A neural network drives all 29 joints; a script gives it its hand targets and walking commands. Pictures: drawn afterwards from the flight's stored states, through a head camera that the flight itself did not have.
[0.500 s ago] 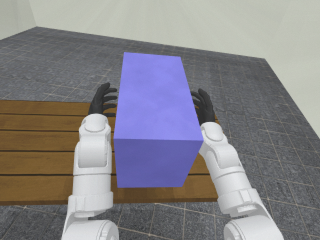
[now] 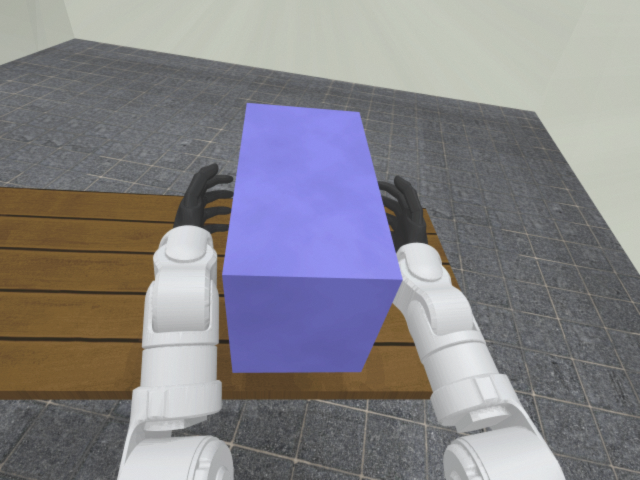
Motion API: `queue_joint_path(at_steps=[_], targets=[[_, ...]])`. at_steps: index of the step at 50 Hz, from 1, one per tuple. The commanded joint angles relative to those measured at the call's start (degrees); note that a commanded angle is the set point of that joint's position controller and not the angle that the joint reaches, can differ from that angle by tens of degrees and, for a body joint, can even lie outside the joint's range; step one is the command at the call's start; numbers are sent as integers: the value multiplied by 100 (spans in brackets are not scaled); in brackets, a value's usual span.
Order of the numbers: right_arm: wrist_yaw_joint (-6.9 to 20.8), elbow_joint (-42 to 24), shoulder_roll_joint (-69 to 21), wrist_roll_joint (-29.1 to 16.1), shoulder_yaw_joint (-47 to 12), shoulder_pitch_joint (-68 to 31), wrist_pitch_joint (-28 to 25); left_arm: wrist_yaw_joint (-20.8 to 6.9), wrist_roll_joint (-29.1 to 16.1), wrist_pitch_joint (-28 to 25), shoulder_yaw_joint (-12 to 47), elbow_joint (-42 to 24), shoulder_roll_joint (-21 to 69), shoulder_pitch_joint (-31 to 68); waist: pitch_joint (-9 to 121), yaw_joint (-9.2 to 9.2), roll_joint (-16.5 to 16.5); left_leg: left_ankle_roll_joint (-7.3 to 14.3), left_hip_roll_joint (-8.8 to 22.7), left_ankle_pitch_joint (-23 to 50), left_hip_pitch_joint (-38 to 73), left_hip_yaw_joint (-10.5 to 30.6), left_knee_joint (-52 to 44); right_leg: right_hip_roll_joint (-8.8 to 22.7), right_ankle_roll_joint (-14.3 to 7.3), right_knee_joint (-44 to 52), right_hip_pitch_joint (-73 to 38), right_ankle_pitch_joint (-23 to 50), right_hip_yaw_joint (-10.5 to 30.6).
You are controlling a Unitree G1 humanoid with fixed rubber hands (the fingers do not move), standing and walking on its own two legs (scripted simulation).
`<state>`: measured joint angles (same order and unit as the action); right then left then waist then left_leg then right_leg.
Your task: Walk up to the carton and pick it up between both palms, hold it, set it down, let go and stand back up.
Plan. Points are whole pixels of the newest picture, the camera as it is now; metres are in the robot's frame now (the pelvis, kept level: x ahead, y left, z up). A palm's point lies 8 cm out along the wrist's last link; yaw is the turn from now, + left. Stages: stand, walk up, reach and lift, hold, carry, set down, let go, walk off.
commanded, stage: hold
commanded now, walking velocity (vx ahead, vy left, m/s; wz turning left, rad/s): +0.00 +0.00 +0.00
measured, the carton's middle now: (301, 231) +0.42 +0.01 +0.14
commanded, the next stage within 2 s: none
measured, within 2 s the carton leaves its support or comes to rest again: neither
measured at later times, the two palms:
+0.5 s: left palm (193, 231) +0.36 +0.14 +0.18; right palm (406, 244) +0.36 -0.12 +0.17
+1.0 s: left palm (190, 234) +0.36 +0.14 +0.18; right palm (402, 240) +0.37 -0.11 +0.17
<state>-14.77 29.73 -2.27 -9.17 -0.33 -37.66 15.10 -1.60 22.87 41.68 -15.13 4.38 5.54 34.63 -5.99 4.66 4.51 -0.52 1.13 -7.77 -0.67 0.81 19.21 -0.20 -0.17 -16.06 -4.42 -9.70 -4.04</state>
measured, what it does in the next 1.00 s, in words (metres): stands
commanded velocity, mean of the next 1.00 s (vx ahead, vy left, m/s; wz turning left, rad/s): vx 0.00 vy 0.00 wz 0.00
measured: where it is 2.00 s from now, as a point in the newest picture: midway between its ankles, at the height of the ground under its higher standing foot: outside the picture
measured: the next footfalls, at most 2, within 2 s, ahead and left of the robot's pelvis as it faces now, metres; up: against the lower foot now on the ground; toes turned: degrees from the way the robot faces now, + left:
none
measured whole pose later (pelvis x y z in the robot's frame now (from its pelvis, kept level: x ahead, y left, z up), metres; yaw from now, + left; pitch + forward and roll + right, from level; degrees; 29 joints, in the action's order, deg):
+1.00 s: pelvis +0.01 +0.01 +0.00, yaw +0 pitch -11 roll -1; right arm -16.2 26.3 -0.3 -11.9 -3.8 -36.6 16.6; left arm -0.8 22.0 42.5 -13.6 0.7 5.7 31.8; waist -7.5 5.3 4.0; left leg -0.1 0.9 -9.4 -0.2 1.0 20.8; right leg 0.0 0.4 -15.3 -6.0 -10.1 -4.2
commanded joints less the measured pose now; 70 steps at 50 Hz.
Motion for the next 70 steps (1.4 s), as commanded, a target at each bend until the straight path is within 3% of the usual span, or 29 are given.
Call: queue_joint_path(at_steps=[1,7,17,20,21,22,24,27,30,33,35,38,39,42,46,51,53,58,60,64,66,70], targets=[[441,-2016,-3202,-414,-2253,-4245,-433,-722,-970,-390,2890,-650,3096,3365,2689,90,-588,-50,-303,1347,1093,-256,71,-263,380,103,-34,1286,-220],[532,-1811,-3031,-314,-2036,-4065,-368,-736,-797,-257,2724,-538,3038,3182,2189,44,-570,-29,-215,1020,938,-293,-144,-293,281,203,81,648,-232],[511,-2150,-3065,-374,-2162,-4206,-417,-674,-967,-285,3000,-757,3135,3244,2567,122,-601,-97,-226,1359,1162,-260,51,-321,281,173,93,938,-248],[525,-2019,-3036,-315,-2103,-4107,-385,-687,-905,-268,2886,-671,3069,3195,2410,98,-551,-52,-224,1123,1054,-281,-49,-298,285,194,86,805,-232],[540,-1306,-2855,-194,-1876,-3883,-185,-744,-581,-110,2443,95,2827,2903,1308,45,-538,75,-175,398,756,-246,-297,-230,266,399,222,247,-205],[597,-1183,-2901,-104,-1725,-3904,-169,-801,-479,-67,2222,62,2859,2977,1201,-40,-444,160,-134,-122,500,-290,-523,-224,279,436,211,-174,-212],[646,-1626,-2991,-184,-1816,-4139,-318,-822,-583,-60,2347,-219,2929,3097,1835,-107,-548,136,-185,312,629,-342,-396,-202,261,336,26,225,-198],[584,-2478,-3259,-415,-2198,-4949,-526,-676,-1039,-259,2957,-636,3228,3589,3030,-62,-665,12,-230,1237,1093,-276,103,-298,264,132,-3,961,-224],[439,-2530,-3474,-450,-2441,-4736,-469,-612,-1136,-429,3052,-622,3190,3499,3193,60,-439,71,-317,1526,1216,-215,276,-242,419,67,-153,1825,-126],[449,-1935,-3329,-338,-2290,-4282,-263,-661,-949,-391,2718,-386,2938,3406,2611,11,-403,123,-313,733,837,-251,-39,-181,406,138,-57,1203,-98],[490,-1724,-3262,-254,-2191,-4090,-239,-688,-860,-358,2601,-440,2907,3340,2535,-20,-412,123,-308,593,852,-282,-133,-155,379,194,12,912,-111],[484,-1770,-3207,-262,-2133,-4079,-247,-729,-873,-286,2643,-412,2981,3226,2463,40,-470,56,-276,898,913,-240,-69,-221,361,199,-7,1000,-170],[473,-1809,-3332,-284,-2187,-4090,-256,-749,-887,-326,2620,-568,2950,3362,2404,48,-343,72,-300,1035,872,-252,-55,-221,398,186,-85,1206,-170],[389,-2188,-3275,-526,-2447,-4105,-288,-748,-1021,-348,2979,-843,3074,3234,2815,102,-558,-100,-296,1789,1190,-152,199,-288,410,40,-297,1928,-181],[325,-2318,-3236,-671,-2587,-3925,-226,-728,-963,-293,3008,-814,3021,2990,2528,142,-622,-120,-314,1937,1171,-133,274,-277,402,44,-308,2122,-168],[409,-2087,-3073,-581,-2388,-3892,-145,-731,-932,-252,2943,-845,2972,3195,2244,99,-678,-150,-240,1390,1012,-140,62,-267,310,177,-1,1179,-209],[476,-2309,-3146,-532,-2365,-4171,-229,-655,-1016,-299,3029,-968,3049,3402,2561,24,-646,-124,-223,1374,1060,-163,43,-293,283,174,108,960,-227],[527,-2436,-3176,-483,-2292,-4491,-302,-538,-1171,-348,3259,-812,3217,3505,2818,61,-715,-113,-161,1290,1178,-95,79,-321,238,173,283,775,-205],[565,-2157,-3158,-332,-2144,-4444,-251,-541,-1050,-309,3051,-502,3195,3407,2466,-18,-564,-4,-152,787,1000,-143,-109,-319,235,250,400,400,-206],[616,-1410,-3073,-107,-1736,-4062,-140,-699,-778,-185,2526,-208,3012,3334,1883,25,-447,120,-134,96,685,-249,-404,-225,264,350,296,-12,-154],[650,-1519,-3115,-79,-1679,-4415,-218,-735,-798,-194,2463,-198,3030,3538,2159,-62,-444,145,-187,48,647,-296,-366,-205,268,330,258,-53,-167],[652,-1688,-3211,-125,-1766,-4614,-338,-707,-882,-251,2617,-178,3113,3623,2510,21,-598,51,-204,518,786,-279,-159,-241,269,240,139,381,-183]])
